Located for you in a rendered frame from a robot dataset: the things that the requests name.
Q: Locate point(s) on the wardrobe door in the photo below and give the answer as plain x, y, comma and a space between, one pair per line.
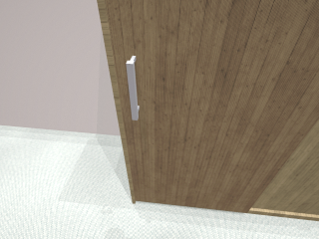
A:
227, 90
295, 188

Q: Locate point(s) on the handle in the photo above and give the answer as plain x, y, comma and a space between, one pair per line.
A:
131, 73

